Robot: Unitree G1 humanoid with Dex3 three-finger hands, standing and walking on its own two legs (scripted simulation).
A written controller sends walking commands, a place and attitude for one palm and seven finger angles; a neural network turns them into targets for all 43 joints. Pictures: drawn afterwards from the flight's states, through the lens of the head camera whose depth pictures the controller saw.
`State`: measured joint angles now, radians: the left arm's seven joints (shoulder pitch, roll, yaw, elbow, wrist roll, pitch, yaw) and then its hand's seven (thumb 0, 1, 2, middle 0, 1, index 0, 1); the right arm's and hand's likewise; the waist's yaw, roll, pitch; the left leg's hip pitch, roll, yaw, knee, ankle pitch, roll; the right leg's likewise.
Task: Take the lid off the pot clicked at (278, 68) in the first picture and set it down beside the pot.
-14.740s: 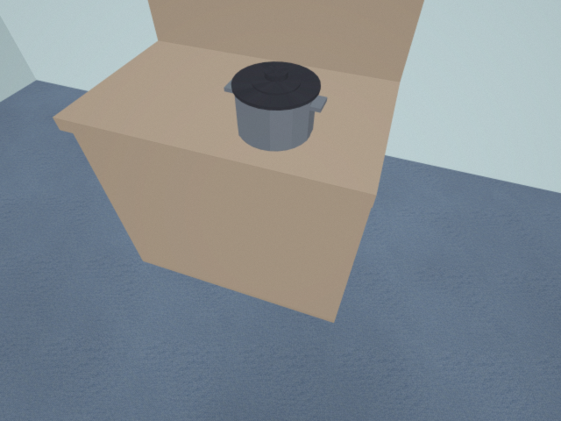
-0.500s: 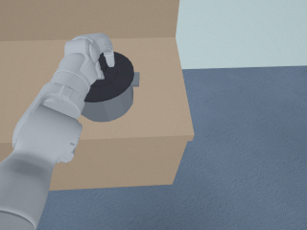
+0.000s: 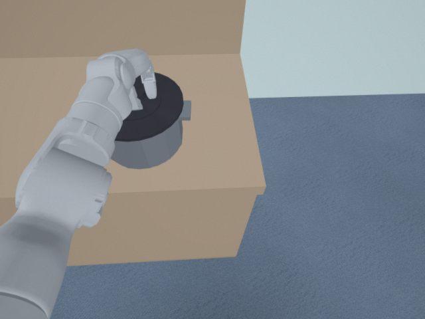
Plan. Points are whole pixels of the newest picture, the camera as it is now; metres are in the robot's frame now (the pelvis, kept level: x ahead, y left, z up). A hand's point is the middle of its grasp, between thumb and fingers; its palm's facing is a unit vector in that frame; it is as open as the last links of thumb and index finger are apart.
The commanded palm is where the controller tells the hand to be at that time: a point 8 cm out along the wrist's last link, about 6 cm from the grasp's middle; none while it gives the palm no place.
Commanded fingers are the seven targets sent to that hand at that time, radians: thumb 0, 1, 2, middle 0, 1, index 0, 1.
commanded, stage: close the fingers and squeeze the knob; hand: left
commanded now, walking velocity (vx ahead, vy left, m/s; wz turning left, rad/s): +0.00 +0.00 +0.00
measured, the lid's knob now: (132, 93) +0.54 +0.12 +0.11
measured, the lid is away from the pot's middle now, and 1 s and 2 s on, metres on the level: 0.01 0.00 0.01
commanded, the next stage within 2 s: lift the lid straight up in 0.10 s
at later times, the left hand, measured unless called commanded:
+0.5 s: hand (132, 93) +0.50 +0.11 +0.14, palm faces -0.42 -0.07 -0.90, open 5.6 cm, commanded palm +0.52 +0.11 +0.21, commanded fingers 0.00 0.68 0.96 -0.58 -1.08 -0.96 -1.19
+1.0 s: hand (126, 76) +0.51 +0.12 +0.18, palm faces -0.40 -0.10 -0.91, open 5.1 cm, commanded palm +0.53 +0.11 +0.25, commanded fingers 0.00 0.68 0.96 -0.58 -1.08 -0.96 -1.19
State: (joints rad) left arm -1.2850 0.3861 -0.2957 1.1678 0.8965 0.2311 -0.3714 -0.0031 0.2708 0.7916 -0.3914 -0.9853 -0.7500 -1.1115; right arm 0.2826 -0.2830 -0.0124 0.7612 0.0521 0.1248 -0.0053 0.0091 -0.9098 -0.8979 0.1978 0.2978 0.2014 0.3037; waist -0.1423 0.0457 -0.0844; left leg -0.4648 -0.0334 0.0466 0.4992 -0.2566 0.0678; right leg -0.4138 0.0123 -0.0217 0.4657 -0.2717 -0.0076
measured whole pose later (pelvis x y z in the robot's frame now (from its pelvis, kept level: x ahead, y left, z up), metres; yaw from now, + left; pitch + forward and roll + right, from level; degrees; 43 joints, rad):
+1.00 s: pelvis +0.00 -0.01 +0.00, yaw +0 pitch +11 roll -1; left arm -1.38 0.41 -0.29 1.18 0.91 0.29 -0.45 -0.04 0.34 0.80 -0.35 -0.94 -0.94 -1.19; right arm 0.29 -0.29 -0.01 0.76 0.05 0.08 -0.02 0.01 -0.91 -0.90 0.20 0.30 0.20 0.30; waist -0.15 0.05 -0.06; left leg -0.42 -0.03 0.04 0.45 -0.23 0.06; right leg -0.36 0.02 -0.03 0.42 -0.25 -0.02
